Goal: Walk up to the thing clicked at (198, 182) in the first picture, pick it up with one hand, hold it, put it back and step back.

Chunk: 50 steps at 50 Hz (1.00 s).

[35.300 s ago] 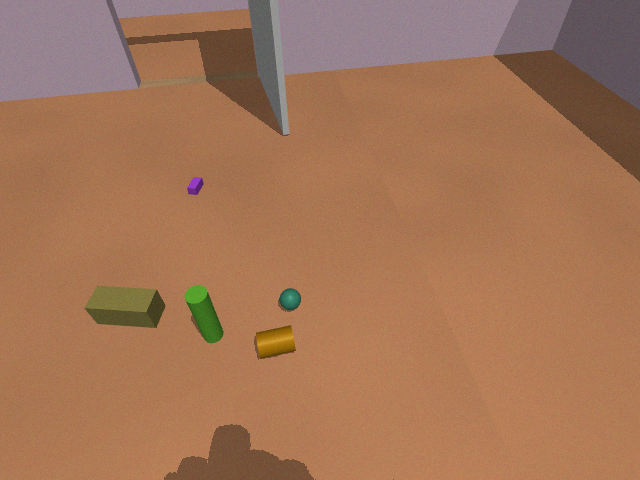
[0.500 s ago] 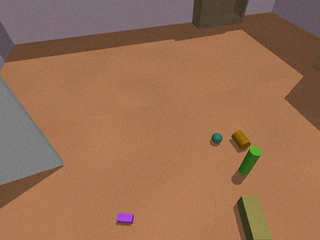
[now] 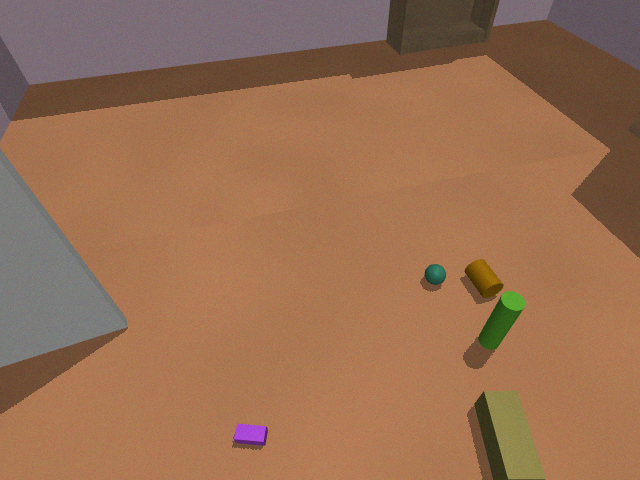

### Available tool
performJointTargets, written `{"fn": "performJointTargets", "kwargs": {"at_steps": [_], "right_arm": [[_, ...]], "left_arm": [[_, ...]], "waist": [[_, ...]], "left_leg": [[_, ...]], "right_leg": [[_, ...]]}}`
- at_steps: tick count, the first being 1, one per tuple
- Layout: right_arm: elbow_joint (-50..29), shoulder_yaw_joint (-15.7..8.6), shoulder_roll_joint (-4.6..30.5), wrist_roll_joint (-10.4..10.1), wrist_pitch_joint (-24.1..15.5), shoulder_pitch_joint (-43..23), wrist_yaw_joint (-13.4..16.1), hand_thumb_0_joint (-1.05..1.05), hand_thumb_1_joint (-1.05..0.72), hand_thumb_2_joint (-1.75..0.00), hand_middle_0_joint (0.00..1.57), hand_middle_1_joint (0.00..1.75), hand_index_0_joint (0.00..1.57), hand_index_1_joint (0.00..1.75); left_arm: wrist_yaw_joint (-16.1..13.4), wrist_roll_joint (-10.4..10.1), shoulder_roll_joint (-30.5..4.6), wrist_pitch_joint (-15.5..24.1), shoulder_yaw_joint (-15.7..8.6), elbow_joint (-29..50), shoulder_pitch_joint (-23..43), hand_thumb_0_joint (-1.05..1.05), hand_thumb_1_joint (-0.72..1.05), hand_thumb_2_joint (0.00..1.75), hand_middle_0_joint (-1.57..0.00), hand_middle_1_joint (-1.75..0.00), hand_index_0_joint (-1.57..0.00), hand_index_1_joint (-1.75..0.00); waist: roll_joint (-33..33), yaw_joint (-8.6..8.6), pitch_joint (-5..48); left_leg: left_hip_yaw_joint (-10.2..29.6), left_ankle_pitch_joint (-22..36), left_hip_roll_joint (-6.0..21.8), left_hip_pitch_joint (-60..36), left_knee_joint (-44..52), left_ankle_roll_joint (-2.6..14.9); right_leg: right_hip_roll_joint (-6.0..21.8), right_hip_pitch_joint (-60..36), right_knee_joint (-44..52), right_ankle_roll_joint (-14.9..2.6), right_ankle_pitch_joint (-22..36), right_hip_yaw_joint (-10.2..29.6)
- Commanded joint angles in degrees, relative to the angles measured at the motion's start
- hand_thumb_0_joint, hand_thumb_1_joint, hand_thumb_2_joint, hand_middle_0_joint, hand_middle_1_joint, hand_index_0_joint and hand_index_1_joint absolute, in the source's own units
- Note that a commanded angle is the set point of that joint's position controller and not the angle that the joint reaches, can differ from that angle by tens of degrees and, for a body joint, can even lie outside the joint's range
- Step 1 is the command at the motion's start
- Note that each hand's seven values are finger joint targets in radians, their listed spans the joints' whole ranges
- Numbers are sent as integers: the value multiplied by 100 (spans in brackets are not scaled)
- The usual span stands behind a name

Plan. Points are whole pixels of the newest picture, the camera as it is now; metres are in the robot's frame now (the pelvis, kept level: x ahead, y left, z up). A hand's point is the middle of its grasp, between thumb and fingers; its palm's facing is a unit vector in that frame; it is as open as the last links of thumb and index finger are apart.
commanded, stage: rise first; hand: left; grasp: from above
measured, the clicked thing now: (251, 434) +0.41 +0.26 -0.76
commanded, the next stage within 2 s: none
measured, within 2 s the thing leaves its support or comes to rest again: neither
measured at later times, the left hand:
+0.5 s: hand out of the picture +0.13 +0.26 -0.19, palm faces -0.10 -0.92 -0.39, open 11.8 cm
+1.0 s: hand out of the picture +0.13 +0.29 -0.31, palm faces -0.34 -0.76 -0.56, open 13.0 cm
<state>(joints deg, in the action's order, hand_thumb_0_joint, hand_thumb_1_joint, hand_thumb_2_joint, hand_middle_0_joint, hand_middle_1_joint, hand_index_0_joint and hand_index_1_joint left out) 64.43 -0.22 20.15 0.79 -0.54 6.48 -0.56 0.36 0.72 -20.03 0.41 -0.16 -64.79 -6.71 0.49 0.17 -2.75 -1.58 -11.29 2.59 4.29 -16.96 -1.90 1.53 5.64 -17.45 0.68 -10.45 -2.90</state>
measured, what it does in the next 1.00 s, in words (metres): lowers itself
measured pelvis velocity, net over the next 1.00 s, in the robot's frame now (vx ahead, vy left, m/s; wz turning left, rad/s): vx -0.05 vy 0.02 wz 0.00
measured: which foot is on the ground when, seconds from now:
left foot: down 0.00-1.00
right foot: down 0.00-1.00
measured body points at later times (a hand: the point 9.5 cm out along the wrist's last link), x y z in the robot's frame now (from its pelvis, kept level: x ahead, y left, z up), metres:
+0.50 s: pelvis -0.02 +0.01 -0.04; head +0.05 +0.01 +0.41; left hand +0.14 +0.31 -0.16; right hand +0.09 -0.26 -0.15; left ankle -0.02 +0.14 -0.75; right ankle -0.01 -0.12 -0.75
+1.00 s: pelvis -0.05 +0.02 -0.16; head +0.09 +0.04 +0.27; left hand +0.14 +0.33 -0.28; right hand +0.16 -0.23 -0.25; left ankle -0.02 +0.14 -0.75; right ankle -0.01 -0.12 -0.75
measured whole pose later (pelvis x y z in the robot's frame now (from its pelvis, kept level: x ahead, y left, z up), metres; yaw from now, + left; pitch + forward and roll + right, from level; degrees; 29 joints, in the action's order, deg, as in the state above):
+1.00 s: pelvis -0.05 +0.02 -0.16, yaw +0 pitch +26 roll -2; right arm 32.0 -2.2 14.7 0.7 -10.7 6.9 -0.4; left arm -0.7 25.0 -22.4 -2.6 -7.1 -37.3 -3.4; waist -0.3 -1.4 9.6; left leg 1.4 -35.4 2.2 72.3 -82.1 -0.6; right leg 3.6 71.9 -79.7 1.7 -33.2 -2.3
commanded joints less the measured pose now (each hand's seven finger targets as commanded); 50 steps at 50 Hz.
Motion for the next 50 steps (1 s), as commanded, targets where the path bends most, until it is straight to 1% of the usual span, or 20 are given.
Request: {"fn": "performJointTargets", "kwargs": {"at_steps": [1,4,5,6,8,10,13,15,17,20,23,27,34,36,40,42,44,47,49,50], "right_arm": [[-368,-203,1190,-19,-92,-192,104,0,-90,-90,20,30,20,30],[-365,-196,1178,-19,-95,-154,103,0,-92,-91,20,30,20,30],[-1865,37,226,-415,-351,-38,231,0,-97,-91,20,30,20,30],[-1532,-9,395,-414,-335,251,289,0,-89,-89,20,30,20,30],[-1650,-165,607,-390,-216,439,321,0,-85,-89,20,30,20,30],[-1853,-327,574,-313,-251,647,370,0,-85,-88,20,30,20,30],[-2141,-494,510,-181,-298,901,263,0,-89,-89,20,30,20,30],[-2502,-542,458,-193,-313,830,258,0,-88,-89,20,30,20,30],[-2709,-499,373,-210,-313,673,230,0,-85,-88,20,30,20,30],[-3052,-527,381,-231,-359,524,183,0,-87,-89,20,30,20,30],[-3207,-546,343,-216,-480,635,127,0,-88,-89,20,30,20,30],[-3355,-594,274,-152,-673,699,94,0,-88,-89,20,30,20,30],[-3628,-635,257,-95,-809,619,171,0,-92,-90,20,30,20,30],[-3713,-625,250,-108,-843,583,182,0,-93,-91,20,30,20,30],[-3783,-579,236,-115,-926,490,208,0,-97,-92,20,30,20,30],[-3715,-541,244,-97,-998,409,204,0,-98,-92,20,30,20,30],[-3692,-550,288,-38,-1091,304,174,0,-96,-92,20,30,20,30],[-3760,-597,376,-37,-1206,329,105,0,-91,-90,20,30,20,30],[-3738,-610,404,-64,-1245,338,73,0,-90,-90,20,30,20,30],[-3695,-633,460,-79,-1251,343,64,0,-90,-90,20,30,20,30]], "left_arm": [[-101,-3,-1249,151,-235,346,141,0,90,90,-20,-30,-20,-30],[-110,-15,-1238,153,-238,350,187,0,82,95,-17,-34,-16,-35],[-186,-334,-242,618,-273,2360,2198,0,74,90,-25,-42,-24,-43],[-209,-291,-487,546,-321,1785,2691,0,66,89,-27,-49,-23,-51],[-178,-120,-1113,223,-765,505,1349,0,50,91,-23,-61,-20,-64],[-93,123,-1577,286,-1026,827,1740,0,34,88,-21,-75,-20,-75],[139,541,-1226,121,-1143,413,347,0,11,85,-19,-90,-21,-88],[110,674,-1289,-3,-1261,1030,344,0,-5,81,-21,-93,-24,-90],[46,802,-927,-242,-972,1093,572,0,-21,80,-23,-92,-25,-90],[-46,913,-948,-510,-992,1383,729,0,-38,84,-25,-89,-25,-90],[-96,967,-703,-569,-922,1687,569,0,-39,83,-26,-90,-26,-90],[-144,1132,-849,-365,-1123,2497,614,0,-41,84,-26,-89,-25,-90],[-191,1478,-898,-396,-1235,3634,-322,0,-42,83,-31,-85,-29,-87],[-180,1508,-728,-516,-1094,4018,-632,0,-43,82,-31,-86,-30,-88],[-209,1623,-854,-703,-1065,4288,-245,0,-40,78,-35,-83,-34,-84],[-191,1843,-796,-648,-892,3843,223,0,-41,77,-34,-86,-34,-86],[-207,2094,-1061,-428,-1091,3385,768,0,-38,77,-34,-83,-34,-83],[-206,2518,-1098,23,-1017,3492,835,0,-32,76,-35,-80,-34,-81],[-225,2764,-938,285,-690,3711,893,0,-27,73,-35,-82,-35,-82],[-281,2887,-1162,382,-830,3575,1043,0,-26,73,-37,-80,-37,-80]], "waist": [[-70,-4,504],[-38,-25,530],[37,-707,-76],[-209,-558,178],[-336,-255,161],[-217,-173,1006],[-38,77,1678],[284,198,2111],[157,95,1596],[-13,0,1360],[-152,-71,1397],[30,-51,1944],[499,-54,2334],[493,-73,2460],[374,-283,2365],[209,-411,2154],[234,-394,2040],[478,-292,2819],[561,-339,3392],[508,-338,3483]], "left_leg": [[428,1205,594,-77,140,261],[426,1294,610,-109,126,257],[-197,433,-285,746,-279,259],[-161,337,-290,733,-403,291],[-182,263,-285,1108,-684,276],[-146,515,-301,1166,-998,282],[-126,1078,-384,1600,-1590,236],[-123,1319,-416,1405,-1595,163],[-101,975,-395,1784,-1678,159],[-32,511,-315,2189,-1965,172],[-13,154,-273,2585,-2356,190],[42,134,-232,3114,-3149,194],[210,193,-130,3463,-3696,109],[294,209,-96,3460,-3757,102],[278,-133,-113,4003,-4202,167],[306,-422,-113,4609,-4626,191],[364,-899,-120,5317,-5101,196],[375,-1179,-179,5557,-5529,168],[360,-889,-200,5579,-5899,156],[382,-848,-205,5793,-6096,156]], "right_leg": [[692,-164,163,-163,1368,540],[704,-181,132,-173,1439,543],[-67,1208,-206,-75,835,197],[-57,960,-261,-43,592,129],[-117,1066,-470,-102,306,36],[-61,938,-853,-100,659,94],[-32,906,-1519,-136,1257,102],[-63,747,-1551,-164,1350,95],[-89,1165,-1537,-152,938,70],[-146,1795,-1765,-163,339,2],[-181,2270,-2150,-167,-51,-16],[-145,2837,-2959,-170,-71,26],[-133,3642,-3763,-199,-249,29],[-127,3769,-3888,-201,-298,23],[-107,4147,-4127,-176,-443,55],[-103,4774,-4522,-182,-691,43],[-88,5550,-5073,-175,-1115,43],[-62,6068,-5697,-185,-1327,89],[-51,6256,-6052,-196,-1044,113],[-49,6421,-6268,-194,-993,113]]}}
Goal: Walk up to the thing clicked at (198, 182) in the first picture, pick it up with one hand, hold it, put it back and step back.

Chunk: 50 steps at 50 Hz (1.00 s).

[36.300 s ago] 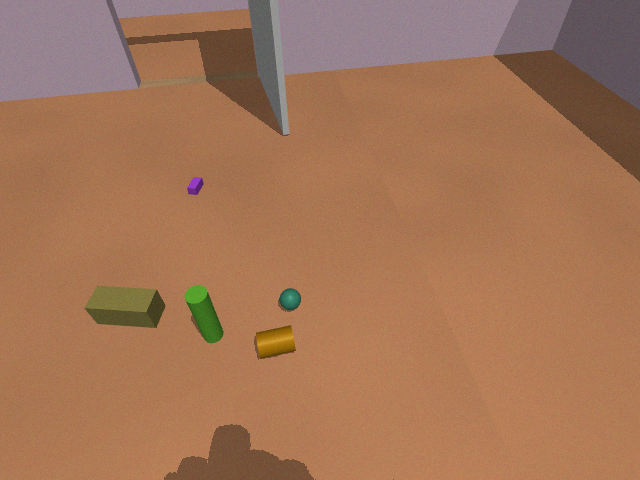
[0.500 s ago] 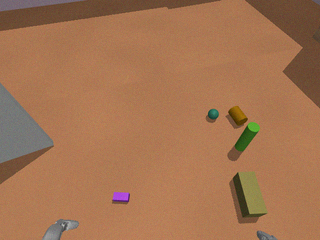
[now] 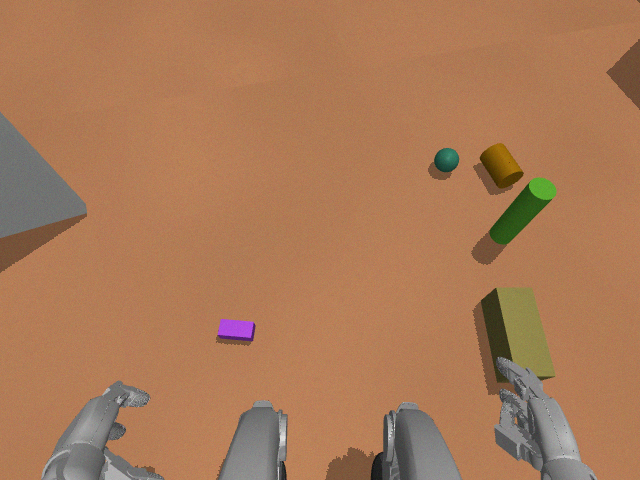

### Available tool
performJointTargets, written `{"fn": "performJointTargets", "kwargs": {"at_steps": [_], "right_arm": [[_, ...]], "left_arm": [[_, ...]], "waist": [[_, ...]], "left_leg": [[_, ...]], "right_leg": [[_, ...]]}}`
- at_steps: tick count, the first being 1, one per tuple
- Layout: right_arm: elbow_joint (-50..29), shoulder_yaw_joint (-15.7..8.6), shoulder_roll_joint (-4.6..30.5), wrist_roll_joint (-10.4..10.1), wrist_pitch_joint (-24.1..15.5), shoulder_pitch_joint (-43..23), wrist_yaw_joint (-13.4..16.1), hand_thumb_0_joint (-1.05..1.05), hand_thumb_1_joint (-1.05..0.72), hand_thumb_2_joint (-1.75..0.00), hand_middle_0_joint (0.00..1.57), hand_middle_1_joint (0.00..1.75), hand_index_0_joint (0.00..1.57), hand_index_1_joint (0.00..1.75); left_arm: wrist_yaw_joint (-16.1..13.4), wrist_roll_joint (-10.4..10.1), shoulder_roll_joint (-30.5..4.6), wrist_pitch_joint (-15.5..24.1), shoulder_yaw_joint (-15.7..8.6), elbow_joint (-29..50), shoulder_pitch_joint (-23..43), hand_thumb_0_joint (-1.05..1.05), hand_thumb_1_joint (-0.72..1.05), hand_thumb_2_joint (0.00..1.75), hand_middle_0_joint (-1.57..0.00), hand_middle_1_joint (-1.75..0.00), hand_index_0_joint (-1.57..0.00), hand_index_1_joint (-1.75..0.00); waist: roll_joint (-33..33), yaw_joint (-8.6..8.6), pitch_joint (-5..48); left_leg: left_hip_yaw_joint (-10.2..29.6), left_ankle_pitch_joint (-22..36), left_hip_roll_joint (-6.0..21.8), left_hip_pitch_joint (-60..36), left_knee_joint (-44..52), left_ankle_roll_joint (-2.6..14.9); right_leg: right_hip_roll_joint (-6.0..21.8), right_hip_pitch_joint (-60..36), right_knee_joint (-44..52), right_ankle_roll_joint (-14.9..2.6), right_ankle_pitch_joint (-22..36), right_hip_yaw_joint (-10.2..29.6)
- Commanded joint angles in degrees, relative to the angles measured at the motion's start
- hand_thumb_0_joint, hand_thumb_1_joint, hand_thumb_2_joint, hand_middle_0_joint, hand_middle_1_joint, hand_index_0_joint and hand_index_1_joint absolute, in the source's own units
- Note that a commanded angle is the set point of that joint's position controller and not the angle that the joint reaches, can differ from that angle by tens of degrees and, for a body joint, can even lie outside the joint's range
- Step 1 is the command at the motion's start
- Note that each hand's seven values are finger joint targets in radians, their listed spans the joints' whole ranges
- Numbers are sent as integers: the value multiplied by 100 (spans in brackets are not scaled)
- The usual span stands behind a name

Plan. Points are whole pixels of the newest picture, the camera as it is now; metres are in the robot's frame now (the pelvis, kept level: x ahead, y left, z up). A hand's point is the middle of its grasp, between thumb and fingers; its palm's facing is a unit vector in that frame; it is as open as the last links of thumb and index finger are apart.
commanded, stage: rise first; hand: left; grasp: from above
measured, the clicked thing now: (237, 330) +0.45 +0.24 -0.60
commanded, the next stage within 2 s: approach in 1.88 s
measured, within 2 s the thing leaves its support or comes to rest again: neither
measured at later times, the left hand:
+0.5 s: hand (175, 370) +0.31 +0.30 -0.34, palm faces -0.52 -0.31 -0.80, open 12.1 cm
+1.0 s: hand (187, 347) +0.37 +0.31 -0.42, palm faces -0.49 -0.06 -0.87, open 12.2 cm
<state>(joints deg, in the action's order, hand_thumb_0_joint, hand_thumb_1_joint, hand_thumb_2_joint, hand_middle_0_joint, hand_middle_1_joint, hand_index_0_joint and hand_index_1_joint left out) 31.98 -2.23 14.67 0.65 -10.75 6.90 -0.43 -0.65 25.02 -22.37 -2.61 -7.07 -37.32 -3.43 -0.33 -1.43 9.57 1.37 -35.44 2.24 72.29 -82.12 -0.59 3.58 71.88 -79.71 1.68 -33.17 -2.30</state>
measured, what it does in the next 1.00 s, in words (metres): lowers itself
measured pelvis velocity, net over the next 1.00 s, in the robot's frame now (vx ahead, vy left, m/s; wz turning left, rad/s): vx -0.07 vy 0.01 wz -0.08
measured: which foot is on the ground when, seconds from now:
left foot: down 0.00-1.00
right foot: down 0.00-1.00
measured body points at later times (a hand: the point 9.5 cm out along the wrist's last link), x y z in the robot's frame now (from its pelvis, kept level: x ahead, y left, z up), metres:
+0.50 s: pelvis -0.06 -0.01 -0.20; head +0.15 +0.01 +0.19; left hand +0.33 +0.31 -0.29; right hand +0.04 -0.29 -0.33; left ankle +0.02 +0.12 -0.59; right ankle +0.03 -0.14 -0.59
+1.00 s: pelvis -0.07 +0.01 -0.27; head +0.16 +0.06 +0.12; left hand +0.39 +0.31 -0.37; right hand +0.00 -0.27 -0.38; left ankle +0.02 +0.12 -0.59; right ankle +0.03 -0.14 -0.59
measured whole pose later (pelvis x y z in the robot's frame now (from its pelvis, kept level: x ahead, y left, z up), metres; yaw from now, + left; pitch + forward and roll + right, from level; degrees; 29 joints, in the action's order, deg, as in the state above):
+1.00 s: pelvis -0.07 +0.01 -0.27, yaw -5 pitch +33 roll -8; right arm 43.6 -0.5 15.6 6.6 -2.2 6.6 -7.7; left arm -17.4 71.2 -43.1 19.0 -7.5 -75.5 46.8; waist -0.2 -9.4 4.0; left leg 6.1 -38.6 0.4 128.5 -133.2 1.0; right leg 3.8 124.7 -127.0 2.9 -35.7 -2.3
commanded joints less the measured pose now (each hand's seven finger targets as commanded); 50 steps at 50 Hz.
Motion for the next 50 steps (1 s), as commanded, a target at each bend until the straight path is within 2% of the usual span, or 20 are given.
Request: {"fn": "performJointTargets", "kwargs": {"at_steps": [1,4,7,8,10,14,19,21,24,25,26,28,29,32,36,40,43,46,48,50], "right_arm": [[-378,-441,1058,-88,-218,254,34,0,-90,-90,20,30,20,30],[-245,-454,1145,-95,-156,193,-19,0,-94,-91,20,30,20,30],[-162,-488,1186,-122,-58,265,-70,0,-95,-91,20,30,20,30],[-142,-504,1185,-123,-42,290,-87,0,-95,-91,20,30,20,30],[-24,-521,1180,-105,-17,391,-101,0,-97,-92,20,30,20,30],[222,-519,1193,-22,31,552,-140,0,-97,-92,20,30,20,30],[409,-515,1259,55,142,757,-195,0,-95,-91,20,30,20,30],[480,-493,1283,89,201,745,-213,0,-93,-91,20,30,20,30],[517,-461,1289,141,301,755,-261,0,-92,-91,20,30,20,30],[552,-451,1271,171,333,743,-278,0,-91,-90,20,30,20,30],[581,-430,1272,198,353,741,-306,0,-89,-90,20,30,20,30],[653,-402,1320,236,409,721,-332,0,-87,-89,20,30,20,30],[676,-406,1357,251,435,769,-346,0,-87,-89,20,30,20,30],[796,-367,1398,311,539,854,-401,0,-88,-90,20,30,20,30],[892,-360,1481,387,674,914,-470,0,-89,-90,20,30,20,30],[987,-335,1508,475,741,998,-523,0,-90,-90,20,30,20,30],[1028,-331,1554,530,783,1039,-570,0,-90,-90,20,30,20,30],[1036,-292,1569,584,831,1075,-616,0,-90,-90,20,30,20,30],[1040,-282,1578,592,856,1065,-638,0,-91,-90,20,30,20,30],[1033,-237,1536,632,877,1017,-654,0,-91,-90,20,30,20,30]], "left_arm": [[-241,563,-1161,775,-289,657,849,0,-27,75,-37,-80,-36,-81],[-462,994,-1761,936,-667,226,1246,0,-36,79,-33,-85,-32,-86],[-595,1336,-2023,1002,-742,118,1679,0,-36,79,-32,-87,-33,-87],[-598,1391,-1954,1017,-669,45,1861,0,-34,78,-33,-86,-33,-86],[-602,1549,-2130,1097,-665,-112,2531,0,-32,76,-36,-83,-37,-83],[-504,1876,-2644,1372,-687,-696,3444,0,-25,69,-43,-76,-44,-76],[-446,2329,-2836,1755,-587,-1155,4084,0,-23,71,-41,-76,-41,-76],[-509,2505,-3208,1905,-790,-1360,4260,0,-22,71,-40,-75,-40,-75],[-660,2792,-3478,2143,-845,-1471,4693,0,-20,72,-40,-72,-40,-72],[-734,2904,-3448,2213,-827,-1585,4741,0,-20,73,-39,-72,-39,-72],[-799,2979,-3407,2289,-727,-1581,4992,0,-18,73,-38,-71,-38,-71],[-987,3221,-3572,2389,-814,-1792,5076,0,-18,74,-36,-70,-36,-70],[-1079,3343,-3537,2423,-727,-1886,5240,0,-17,74,-35,-70,-36,-70],[-1378,3679,-3540,2437,-684,-2135,5438,0,-18,75,-37,-66,-36,-66],[-1706,4023,-3575,2365,-523,-2362,6021,0,-19,75,-37,-62,-36,-63],[-1853,4241,-3521,2271,-344,-2651,6360,0,-19,74,-38,-61,-36,-62],[-1890,4391,-3529,2205,-273,-2859,6477,0,-20,74,-37,-62,-36,-63],[-1904,4478,-3568,2178,-269,-2968,6517,0,-19,73,-37,-63,-37,-63],[-1932,4535,-3798,2216,-362,-2959,6735,0,-19,73,-37,-64,-36,-64],[-1948,4587,-3759,2260,-300,-3164,6769,0,-18,71,-37,-65,-37,-65]], "waist": [[581,-128,2277],[722,33,2544],[761,104,2936],[695,66,3081],[472,-81,3306],[139,-140,3497],[180,-190,3655],[231,-133,3525],[371,-171,3363],[469,-154,3280],[582,-255,3175],[822,-209,3123],[959,-303,3068],[1139,-356,3099],[1542,-560,3114],[1658,-706,3086],[1752,-726,3161],[1768,-766,3176],[1683,-789,3238],[1581,-847,3096]], "left_leg": [[102,1600,-166,-770,234,23],[156,1694,-177,-241,-298,14],[94,1709,-218,81,-708,36],[60,1637,-233,224,-862,58],[-49,1424,-273,715,-1260,124],[-207,847,-295,1680,-1959,235],[-179,605,-286,2051,-2358,251],[-166,433,-286,2260,-2489,260],[-144,21,-296,2579,-2628,275],[-145,-73,-294,2604,-2662,269],[-94,-254,-292,2663,-2684,272],[4,-318,-270,2511,-2689,240],[65,-416,-257,2473,-2685,226],[168,-134,-262,2299,-2783,184],[331,103,-244,2126,-2886,125],[354,299,-255,2103,-3046,111],[391,434,-245,2006,-3144,83],[397,601,-268,1986,-3262,87],[379,555,-287,2160,-3356,120],[300,411,-315,2417,-3480,163]], "right_leg": [[-251,48,-244,-304,1275,59],[-215,637,-854,-323,1303,46],[-185,876,-1185,-339,1321,61],[-197,961,-1244,-339,1280,69],[-211,939,-1357,-307,1221,97],[-202,969,-1574,-226,823,176],[-234,1397,-1964,-235,537,47],[-252,1639,-2111,-248,313,0],[-290,1992,-2305,-268,-132,-68],[-303,2145,-2365,-279,-230,-99],[-309,2362,-2439,-285,-373,-141],[-310,2734,-2644,-303,-366,-238],[-312,2969,-2744,-308,-386,-289],[-288,3282,-3014,-330,-105,-394],[-243,3786,-3365,-328,124,-494],[-206,4006,-3507,-311,248,-506],[-185,4124,-3639,-299,310,-529],[-163,4147,-3712,-283,381,-533],[-179,4086,-3763,-292,399,-530],[-191,4068,-3758,-299,333,-509]]}}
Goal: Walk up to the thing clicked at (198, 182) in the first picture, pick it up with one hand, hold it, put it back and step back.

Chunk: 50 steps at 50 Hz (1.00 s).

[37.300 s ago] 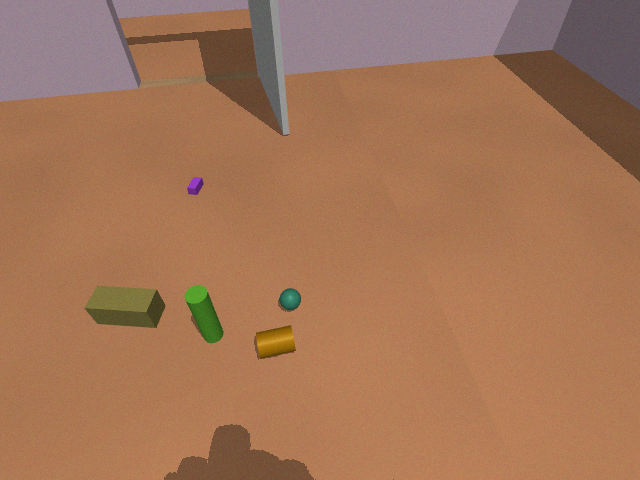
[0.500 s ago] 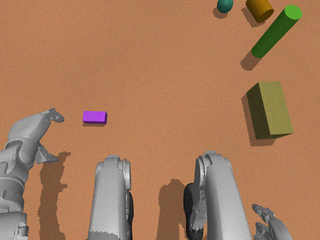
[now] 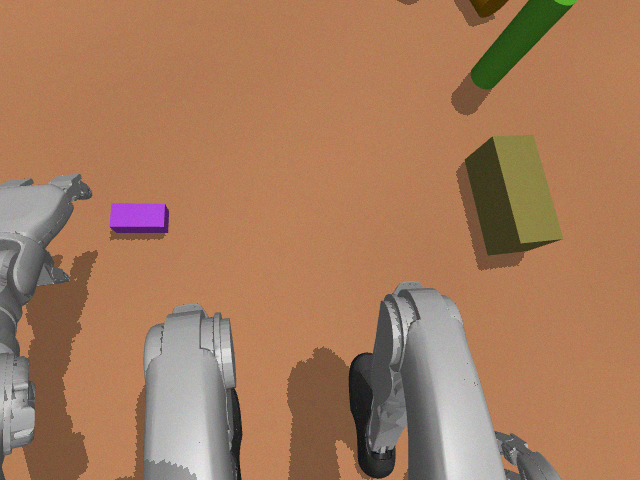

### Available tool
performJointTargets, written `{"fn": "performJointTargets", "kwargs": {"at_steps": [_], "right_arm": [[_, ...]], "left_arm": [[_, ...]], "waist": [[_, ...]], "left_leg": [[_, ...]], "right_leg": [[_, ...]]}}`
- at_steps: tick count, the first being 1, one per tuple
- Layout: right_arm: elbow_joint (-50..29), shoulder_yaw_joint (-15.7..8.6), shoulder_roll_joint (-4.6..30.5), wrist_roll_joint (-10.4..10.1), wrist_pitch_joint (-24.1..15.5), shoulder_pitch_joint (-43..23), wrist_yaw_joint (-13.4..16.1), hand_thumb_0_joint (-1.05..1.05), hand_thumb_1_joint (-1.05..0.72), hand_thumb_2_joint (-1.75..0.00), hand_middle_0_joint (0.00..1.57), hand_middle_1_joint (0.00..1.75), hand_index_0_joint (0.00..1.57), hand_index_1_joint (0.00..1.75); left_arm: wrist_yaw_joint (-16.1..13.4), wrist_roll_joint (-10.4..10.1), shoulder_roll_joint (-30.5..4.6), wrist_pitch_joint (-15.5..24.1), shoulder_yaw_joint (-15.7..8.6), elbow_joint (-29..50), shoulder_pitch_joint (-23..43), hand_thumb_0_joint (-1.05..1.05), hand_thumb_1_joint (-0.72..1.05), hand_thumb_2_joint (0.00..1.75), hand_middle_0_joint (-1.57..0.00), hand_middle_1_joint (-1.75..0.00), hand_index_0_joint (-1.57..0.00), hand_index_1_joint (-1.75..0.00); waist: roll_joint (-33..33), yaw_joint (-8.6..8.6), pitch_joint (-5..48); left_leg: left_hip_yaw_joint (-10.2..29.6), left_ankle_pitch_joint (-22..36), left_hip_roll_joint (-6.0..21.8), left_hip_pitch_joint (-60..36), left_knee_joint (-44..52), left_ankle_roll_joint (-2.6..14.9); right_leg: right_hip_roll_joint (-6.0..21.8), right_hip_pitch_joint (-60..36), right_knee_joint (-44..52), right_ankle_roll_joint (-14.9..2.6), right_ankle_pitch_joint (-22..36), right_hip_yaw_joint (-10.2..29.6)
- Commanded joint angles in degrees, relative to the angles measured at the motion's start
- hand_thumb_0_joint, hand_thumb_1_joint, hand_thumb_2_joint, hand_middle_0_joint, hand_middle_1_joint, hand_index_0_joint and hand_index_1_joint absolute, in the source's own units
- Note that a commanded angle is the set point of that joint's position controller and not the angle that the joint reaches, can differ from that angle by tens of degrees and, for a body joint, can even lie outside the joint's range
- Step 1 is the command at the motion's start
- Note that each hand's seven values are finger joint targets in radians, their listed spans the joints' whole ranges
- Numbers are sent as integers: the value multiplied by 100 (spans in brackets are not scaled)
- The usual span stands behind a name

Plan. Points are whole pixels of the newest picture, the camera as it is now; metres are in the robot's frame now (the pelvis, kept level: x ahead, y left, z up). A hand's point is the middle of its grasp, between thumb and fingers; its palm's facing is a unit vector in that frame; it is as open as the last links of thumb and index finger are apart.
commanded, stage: rise first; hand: left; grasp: from above
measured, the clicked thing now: (140, 218) +0.50 +0.27 -0.34
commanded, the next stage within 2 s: approach in 0.88 s
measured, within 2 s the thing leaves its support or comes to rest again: neither
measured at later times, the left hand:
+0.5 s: hand (64, 232) +0.44 +0.33 -0.20, palm faces -0.47 -0.04 -0.88, open 12.2 cm
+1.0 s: hand (72, 227) +0.45 +0.33 -0.21, palm faces -0.47 -0.05 -0.88, open 12.6 cm
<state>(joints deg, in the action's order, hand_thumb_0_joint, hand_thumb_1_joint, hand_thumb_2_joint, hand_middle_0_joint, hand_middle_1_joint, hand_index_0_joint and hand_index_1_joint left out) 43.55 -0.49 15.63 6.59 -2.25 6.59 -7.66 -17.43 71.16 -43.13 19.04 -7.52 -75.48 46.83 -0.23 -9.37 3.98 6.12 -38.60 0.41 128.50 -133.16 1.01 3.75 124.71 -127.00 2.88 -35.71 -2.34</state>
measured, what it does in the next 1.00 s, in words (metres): stands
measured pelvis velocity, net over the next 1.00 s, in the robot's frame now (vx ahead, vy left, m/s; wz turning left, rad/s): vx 0.01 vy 0.00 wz -0.03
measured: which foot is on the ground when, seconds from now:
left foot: down 0.00-1.00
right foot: down 0.00-1.00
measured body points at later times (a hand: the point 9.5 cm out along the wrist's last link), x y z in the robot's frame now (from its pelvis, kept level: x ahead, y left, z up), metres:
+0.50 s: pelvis +0.01 -0.01 -0.03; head +0.25 +0.07 +0.34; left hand +0.46 +0.33 -0.15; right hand +0.08 -0.29 -0.14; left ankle +0.08 +0.12 -0.32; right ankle +0.12 -0.14 -0.32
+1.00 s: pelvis +0.01 +0.00 -0.04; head +0.26 +0.07 +0.33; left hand +0.47 +0.33 -0.16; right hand +0.07 -0.29 -0.14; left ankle +0.08 +0.12 -0.32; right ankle +0.12 -0.14 -0.32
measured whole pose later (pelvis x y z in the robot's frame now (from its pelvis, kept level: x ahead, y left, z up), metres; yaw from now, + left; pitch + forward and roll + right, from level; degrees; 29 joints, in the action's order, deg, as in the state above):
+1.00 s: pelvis +0.01 +0.00 -0.04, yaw -2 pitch +33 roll -9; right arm 43.9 2.6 16.0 11.6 -0.9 5.6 -8.9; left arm -23.8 78.1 -50.4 22.6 -10.7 -83.0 51.2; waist -2.1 -13.1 0.5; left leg 8.4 -41.4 0.6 133.4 -141.1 0.0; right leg 2.6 130.0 -134.1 3.0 -37.3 -3.4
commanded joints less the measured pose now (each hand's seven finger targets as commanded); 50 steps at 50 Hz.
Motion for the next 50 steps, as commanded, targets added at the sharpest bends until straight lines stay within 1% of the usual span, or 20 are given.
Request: {"fn": "performJointTargets", "kwargs": {"at_steps": [1,3,6,9,11,16,18,21,22,23,25,30,32,38,39,40,46,48,49,50], "right_arm": [[-121,-391,1441,75,40,1083,57,0,-91,-90,20,30,20,30],[-96,-355,1434,104,65,1060,52,0,-91,-90,20,30,20,30],[-93,-294,1421,175,108,993,45,0,-91,-90,20,30,20,30],[-71,-254,1418,252,152,954,35,0,-91,-90,20,30,20,30],[-48,-248,1451,279,182,956,45,0,-90,-90,20,30,20,30],[11,-221,1468,375,244,1093,25,0,-91,-90,20,30,20,30],[4,-253,1496,390,247,1024,32,0,-90,-90,20,30,20,30],[8,-240,1500,442,264,1053,30,0,-91,-90,20,30,20,30],[21,-267,1508,436,264,1038,41,0,-90,-90,20,30,20,30],[21,-247,1505,433,263,986,48,0,-90,-90,20,30,20,30],[32,-234,1513,466,262,1062,38,0,-90,-90,20,30,20,30],[47,-179,1510,501,220,1069,29,0,-91,-90,20,30,20,30],[42,-211,1541,480,202,1056,28,0,-90,-90,20,30,20,30],[16,-195,1521,476,159,1064,-1,0,-91,-90,20,30,20,30],[9,-203,1550,480,162,1041,2,0,-90,-90,20,30,20,30],[-2,-165,1552,495,161,1081,-6,0,-91,-90,20,30,20,30],[4,-153,1552,480,165,1086,-20,0,-91,-90,20,30,20,30],[0,-136,1572,495,162,1116,-32,0,-91,-90,20,30,20,30],[4,-126,1576,500,169,1106,-40,0,-91,-90,20,30,20,30],[22,-93,1572,506,157,1138,-41,0,-91,-90,20,30,20,30]], "left_arm": [[-273,27,-1638,137,-242,586,1743,0,-19,73,-37,-64,-36,-64],[-310,106,-1847,217,-311,468,1816,0,-17,70,-39,-64,-39,-64],[-376,246,-2021,331,-427,261,1713,0,-17,70,-40,-62,-39,-63],[-443,384,-2099,465,-400,230,1845,0,-17,71,-38,-64,-38,-64],[-498,396,-2199,517,-494,235,1818,0,-18,71,-37,-64,-37,-64],[-595,570,-2194,610,-442,256,1828,0,-19,72,-38,-64,-37,-65],[-677,531,-2428,631,-610,394,1913,0,-18,72,-37,-65,-37,-65],[-741,561,-2261,658,-537,266,1775,0,-20,73,-37,-65,-36,-65],[-755,567,-2271,674,-527,341,1924,0,-21,74,-37,-65,-36,-65],[-786,597,-2401,661,-587,238,1854,0,-21,74,-36,-65,-35,-66],[-848,606,-2344,633,-588,240,1881,0,-23,76,-34,-67,-33,-67],[-954,616,-2261,524,-564,37,1778,0,-24,77,-33,-69,-33,-70],[-980,625,-2398,479,-606,92,1929,0,-22,75,-33,-71,-33,-70],[-916,613,-2273,371,-476,-32,1816,0,-26,78,-30,-75,-30,-74],[-936,569,-2356,381,-546,93,1981,0,-25,78,-30,-74,-31,-74],[-930,601,-2391,354,-576,8,1803,0,-25,77,-31,-74,-31,-74],[-865,534,-2427,364,-553,82,1896,0,-27,79,-30,-75,-30,-75],[-866,529,-2392,397,-515,17,2034,0,-28,80,-29,-75,-29,-75],[-871,550,-2385,430,-507,56,2028,0,-36,88,-27,-75,-24,-79],[-885,561,-2310,400,-498,-165,1875,0,-34,83,-19,-83,-22,-87]], "waist": [[1443,-96,3659],[1306,-108,3644],[1281,-27,3617],[1272,-125,3586],[1303,-84,3637],[1514,-205,3708],[1584,-140,3775],[1638,-199,3697],[1661,-229,3709],[1657,-166,3668],[1644,-239,3700],[1575,-251,3579],[1659,-264,3618],[1647,-288,3502],[1723,-304,3577],[1743,-279,3595],[1724,-317,3593],[1654,-420,3518],[1770,-431,3522],[1697,-396,3403]], "left_leg": [[-201,717,-150,-3123,1562,30],[-277,715,-178,-2941,1401,78],[-420,680,-229,-2705,1259,107],[-441,619,-236,-2514,1115,133],[-426,743,-227,-2582,1083,129],[-348,1107,-185,-2833,954,94],[-348,1053,-176,-2788,927,96],[-288,1009,-146,-2883,954,70],[-297,948,-150,-2851,932,72],[-305,939,-152,-2836,911,71],[-312,1086,-146,-2844,842,75],[-327,1058,-156,-2729,819,82],[-326,1086,-147,-2707,813,89],[-315,1032,-156,-2709,804,76],[-317,1024,-159,-2691,817,81],[-320,1151,-166,-2782,786,74],[-312,1205,-160,-2736,717,68],[-275,1139,-150,-2661,693,78],[-286,1153,-155,-2634,696,80],[-297,1132,-170,-2636,702,71]], "right_leg": [[-225,-1246,965,-414,574,-517],[-248,-1353,948,-414,600,-498],[-282,-1430,939,-419,547,-453],[-325,-1435,888,-425,509,-474],[-326,-1404,828,-423,605,-454],[-336,-1395,704,-421,901,-483],[-347,-1351,645,-420,863,-480],[-353,-1158,591,-431,781,-515],[-370,-1095,599,-432,748,-531],[-375,-1081,592,-442,727,-533],[-366,-1148,555,-408,883,-541],[-375,-1140,541,-409,884,-565],[-381,-1119,475,-404,935,-585],[-383,-1040,468,-421,867,-611],[-371,-1050,446,-397,890,-622],[-369,-1139,452,-394,978,-609],[-375,-1155,417,-400,1038,-599],[-382,-1107,423,-408,1003,-611],[-384,-1165,424,-388,1007,-618],[-378,-1108,440,-391,986,-616]]}}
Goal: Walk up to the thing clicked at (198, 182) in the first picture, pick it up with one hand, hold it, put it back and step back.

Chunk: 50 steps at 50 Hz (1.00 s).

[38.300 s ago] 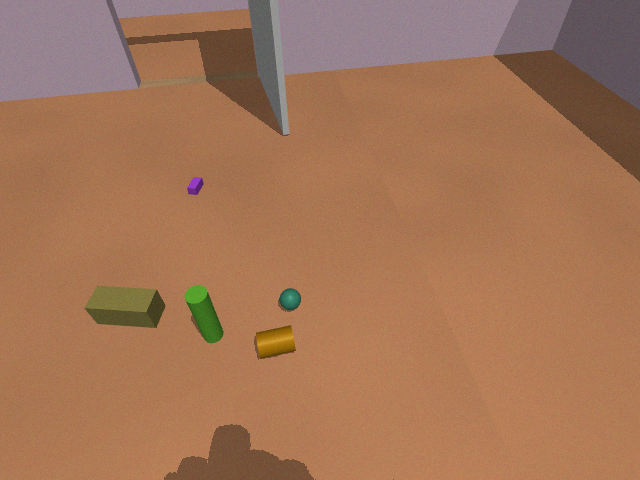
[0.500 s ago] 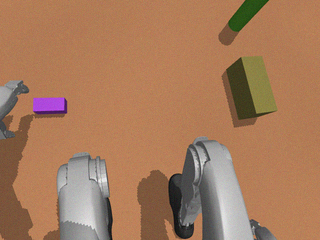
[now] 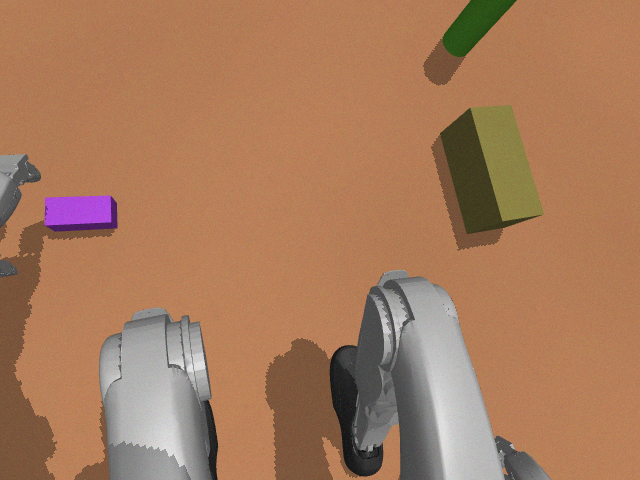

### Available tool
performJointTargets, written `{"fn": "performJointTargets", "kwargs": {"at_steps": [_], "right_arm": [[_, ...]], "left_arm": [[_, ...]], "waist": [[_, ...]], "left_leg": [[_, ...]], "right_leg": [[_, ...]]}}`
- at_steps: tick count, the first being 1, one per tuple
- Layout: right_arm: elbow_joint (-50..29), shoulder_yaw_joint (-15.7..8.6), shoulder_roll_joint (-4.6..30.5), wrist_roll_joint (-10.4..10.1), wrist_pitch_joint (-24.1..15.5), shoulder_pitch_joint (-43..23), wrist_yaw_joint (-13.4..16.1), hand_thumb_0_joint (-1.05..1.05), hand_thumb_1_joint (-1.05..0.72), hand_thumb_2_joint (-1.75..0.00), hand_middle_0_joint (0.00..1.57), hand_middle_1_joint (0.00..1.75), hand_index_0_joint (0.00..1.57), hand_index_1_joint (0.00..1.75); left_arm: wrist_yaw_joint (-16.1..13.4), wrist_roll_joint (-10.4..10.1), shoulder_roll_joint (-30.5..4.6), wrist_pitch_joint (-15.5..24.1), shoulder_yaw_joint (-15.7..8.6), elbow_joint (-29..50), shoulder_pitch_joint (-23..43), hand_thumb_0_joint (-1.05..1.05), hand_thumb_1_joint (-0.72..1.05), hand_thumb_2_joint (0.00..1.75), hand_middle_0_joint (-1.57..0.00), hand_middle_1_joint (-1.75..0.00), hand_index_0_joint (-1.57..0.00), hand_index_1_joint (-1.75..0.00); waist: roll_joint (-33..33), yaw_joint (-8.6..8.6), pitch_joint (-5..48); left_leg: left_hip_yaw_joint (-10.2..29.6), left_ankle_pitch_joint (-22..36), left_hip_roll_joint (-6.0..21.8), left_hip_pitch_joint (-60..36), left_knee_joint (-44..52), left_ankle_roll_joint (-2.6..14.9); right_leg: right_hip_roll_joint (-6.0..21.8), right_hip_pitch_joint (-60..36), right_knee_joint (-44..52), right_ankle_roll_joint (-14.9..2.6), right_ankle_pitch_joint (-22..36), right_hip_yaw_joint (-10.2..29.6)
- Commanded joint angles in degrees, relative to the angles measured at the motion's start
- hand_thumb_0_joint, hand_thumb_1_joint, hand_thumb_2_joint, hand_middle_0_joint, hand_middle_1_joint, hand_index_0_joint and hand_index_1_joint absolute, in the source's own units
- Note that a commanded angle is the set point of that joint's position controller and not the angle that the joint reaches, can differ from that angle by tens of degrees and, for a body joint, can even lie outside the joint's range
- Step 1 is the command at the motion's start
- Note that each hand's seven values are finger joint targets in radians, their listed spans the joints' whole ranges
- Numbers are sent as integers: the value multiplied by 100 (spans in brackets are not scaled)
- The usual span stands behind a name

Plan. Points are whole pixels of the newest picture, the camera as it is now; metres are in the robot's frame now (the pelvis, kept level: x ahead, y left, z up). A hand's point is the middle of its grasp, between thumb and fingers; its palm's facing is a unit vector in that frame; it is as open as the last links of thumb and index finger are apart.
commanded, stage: approach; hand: left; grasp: from above
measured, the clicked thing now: (82, 213) +0.48 +0.29 -0.30
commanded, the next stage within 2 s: close in in 1.36 s
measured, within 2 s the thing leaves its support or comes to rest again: neither
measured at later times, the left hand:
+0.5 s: hand (70, 172) +0.50 +0.27 -0.18, palm faces -0.41 +0.01 -0.91, open 13.9 cm
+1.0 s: hand (30, 193) +0.47 +0.31 -0.16, palm faces -0.41 -0.03 -0.91, open 13.8 cm
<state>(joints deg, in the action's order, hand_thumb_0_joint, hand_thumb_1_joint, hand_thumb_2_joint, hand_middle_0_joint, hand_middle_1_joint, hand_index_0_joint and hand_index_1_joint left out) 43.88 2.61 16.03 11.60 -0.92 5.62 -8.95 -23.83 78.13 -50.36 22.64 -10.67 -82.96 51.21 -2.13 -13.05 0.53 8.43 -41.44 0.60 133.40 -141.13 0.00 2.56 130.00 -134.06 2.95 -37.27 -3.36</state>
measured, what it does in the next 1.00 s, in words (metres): stands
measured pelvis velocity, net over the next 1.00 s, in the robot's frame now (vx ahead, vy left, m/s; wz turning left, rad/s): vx -0.01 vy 0.01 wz -0.01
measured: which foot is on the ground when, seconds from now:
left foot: down 0.00-1.00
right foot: down 0.00-1.00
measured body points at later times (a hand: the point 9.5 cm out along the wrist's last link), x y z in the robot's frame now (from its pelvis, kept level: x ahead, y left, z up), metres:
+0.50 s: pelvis +0.00 +0.00 +0.00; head +0.26 +0.07 +0.36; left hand +0.52 +0.27 -0.13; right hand +0.02 -0.28 -0.09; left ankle +0.07 +0.12 -0.29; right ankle +0.11 -0.13 -0.29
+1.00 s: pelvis -0.01 +0.01 +0.01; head +0.23 +0.10 +0.38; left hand +0.48 +0.30 -0.11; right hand +0.07 -0.29 -0.07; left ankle +0.07 +0.12 -0.29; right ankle +0.11 -0.13 -0.29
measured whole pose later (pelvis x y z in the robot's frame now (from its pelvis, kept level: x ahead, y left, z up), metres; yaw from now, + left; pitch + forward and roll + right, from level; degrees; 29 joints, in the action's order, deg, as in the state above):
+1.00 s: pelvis -0.01 +0.01 +0.01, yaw -1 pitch +33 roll -11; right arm 40.9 4.0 17.8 9.4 -1.7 5.8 -8.7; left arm -22.8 77.5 -47.7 19.9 -2.8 -82.8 58.1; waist -2.0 -15.1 1.3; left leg 9.0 -40.3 0.1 133.3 -140.1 0.7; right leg 2.7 128.5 -132.0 2.9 -36.5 -4.1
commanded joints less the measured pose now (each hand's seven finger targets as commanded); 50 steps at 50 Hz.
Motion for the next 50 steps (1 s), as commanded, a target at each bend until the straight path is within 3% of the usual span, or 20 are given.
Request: {"fn": "performJointTargets", "kwargs": {"at_steps": [1,4,10,16,19,23,24,25,27,28,32,33,35,37,38,41,42,44,46,50], "right_arm": [[-15,-406,1527,23,18,1238,79,0,-91,-90,20,30,20,30],[-2,-394,1528,8,-35,1223,72,0,-91,-90,20,30,20,30],[26,-394,1613,-20,-138,1351,111,0,-91,-90,20,30,20,30],[-52,-205,1631,-21,-193,1456,103,0,-91,-90,20,30,20,30],[-168,-112,1667,-58,-209,1396,101,0,-91,-90,20,30,20,30],[-331,-19,1676,-152,-271,1364,61,0,-91,-90,20,30,20,30],[-375,6,1676,-187,-254,1352,77,0,-91,-90,20,30,20,30],[-421,21,1689,-193,-258,1388,67,0,-91,-90,20,30,20,30],[-477,9,1694,-267,-244,1326,74,0,-91,-90,20,30,20,30],[-508,-5,1709,-275,-249,1393,68,0,-91,-90,20,30,20,30],[-547,-50,1791,-286,-176,1499,85,0,-91,-90,20,30,20,30],[-438,-50,1724,-242,-133,1559,97,0,-91,-90,20,30,20,30],[-480,-148,1797,-172,-97,1667,100,0,-91,-90,20,30,20,30],[-465,-235,1739,-129,-46,1712,78,0,-91,-90,20,30,20,30],[-408,-281,1746,-146,-25,1751,85,0,-91,-90,20,30,20,30],[-338,-423,1717,-178,-5,1689,102,0,-91,-90,20,30,20,30],[-305,-415,1636,-190,-5,1695,93,0,-91,-90,20,30,20,30],[-194,-381,1607,-200,8,1654,83,0,-91,-90,20,30,20,30],[-149,-324,1655,-219,19,1584,119,0,-91,-90,20,30,20,30],[-146,-180,1704,-222,-26,1529,92,0,-91,-90,20,30,20,30]], "left_arm": [[-243,-132,-1484,51,-91,648,1574,0,-37,85,-16,-91,-19,-92],[-255,-98,-1247,83,198,619,1942,0,-40,88,-14,-97,-17,-95],[-457,-68,-850,-66,533,809,2622,0,-46,93,-11,-101,-13,-99],[-768,242,-1168,-643,385,99,2911,0,-51,97,-8,-103,-9,-101],[-792,234,-1267,-960,336,-255,2723,0,-52,98,-7,-102,-8,-101],[-518,7,-1376,-1288,355,-349,2425,0,-52,98,-7,-103,-8,-102],[-433,-92,-1559,-1339,261,-267,2266,0,-53,99,-7,-103,-8,-102],[-318,-188,-1616,-1378,225,-192,2131,0,-53,99,-7,-102,-8,-101],[-116,-453,-1747,-1376,147,-42,1846,0,-54,99,-7,-102,-7,-101],[24,-534,-1781,-1333,113,158,1865,0,-53,98,-7,-102,-8,-101],[465,-756,-1838,-967,58,788,1731,0,-52,97,-8,-102,-9,-101],[518,-822,-1727,-825,103,910,1799,0,-53,98,-7,-103,-8,-102],[558,-852,-1837,-481,-73,1481,2027,0,-52,97,-9,-102,-10,-101],[554,-869,-1518,-182,76,1877,1985,0,-52,97,-9,-101,-10,-100],[534,-855,-1173,-107,253,1875,1846,0,-53,98,-9,-100,-10,-99],[319,-706,-1130,46,349,2302,2407,0,-52,99,-10,-97,-10,-97],[239,-611,-1044,21,435,2212,2416,0,-51,100,-11,-97,-10,-98],[82,-446,-742,-68,665,1644,2512,0,-51,101,-12,-97,-11,-98],[-113,-258,-966,-186,569,1128,2661,0,-50,105,-12,-99,-11,-100],[-295,141,-1028,-475,608,-43,2583,0,-45,103,-13,-104,-13,-103]], "waist": [[1930,-121,3804],[1952,-316,3556],[2137,-560,3765],[2466,-627,3755],[2411,-597,3717],[2127,-579,3597],[1976,-427,3738],[1882,-465,3762],[1726,-299,3874],[1732,-384,3828],[1635,-415,3956],[1695,-369,4052],[1803,-397,4192],[1950,-421,4272],[2055,-438,4096],[2455,-475,4186],[2548,-471,4256],[2382,-598,3772],[2264,-595,3498],[2126,-631,3145]], "left_leg": [[-499,1437,-168,-3203,1497,166],[-507,1079,-161,-3033,1461,178],[-443,1102,-128,-3259,1516,148],[-449,1363,-132,-3288,1597,110],[-522,1343,-169,-3042,1601,153],[-636,1254,-195,-2632,1508,239],[-669,1263,-202,-2505,1508,273],[-691,1314,-215,-2402,1469,293],[-686,1335,-199,-2339,1479,296],[-681,1343,-208,-2338,1467,298],[-627,1608,-188,-2426,1354,241],[-619,1527,-178,-2469,1357,225],[-591,1566,-165,-2594,1302,165],[-564,1457,-142,-2764,1281,115],[-545,1407,-154,-2912,1342,77],[-472,1298,-106,-3379,1455,30],[-478,1321,-91,-3493,1502,21],[-446,1154,-99,-3266,1595,39],[-416,1073,-121,-3105,1675,71],[-289,1246,-134,-3145,1799,72]], "right_leg": [[-274,-1626,1127,-390,1151,-547],[-291,-1440,1203,-405,916,-570],[-296,-1361,1176,-371,1020,-661],[-273,-1307,1031,-381,1282,-695],[-288,-1471,1092,-420,1330,-663],[-298,-1838,1139,-446,1339,-562],[-297,-2099,1220,-422,1354,-523],[-287,-2310,1201,-399,1404,-497],[-281,-2512,1235,-386,1394,-461],[-268,-2528,1240,-375,1386,-450],[-255,-2775,1311,-388,1551,-460],[-264,-2829,1362,-389,1479,-454],[-267,-2827,1420,-426,1440,-506],[-293,-2700,1417,-451,1311,-518],[-277,-2424,1448,-479,1198,-538],[-298,-1947,1430,-484,1095,-584],[-302,-1954,1383,-480,1164,-567],[-309,-1672,1367,-473,1083,-642],[-304,-1451,1370,-457,1025,-700],[-285,-1124,1170,-443,1138,-801]]}}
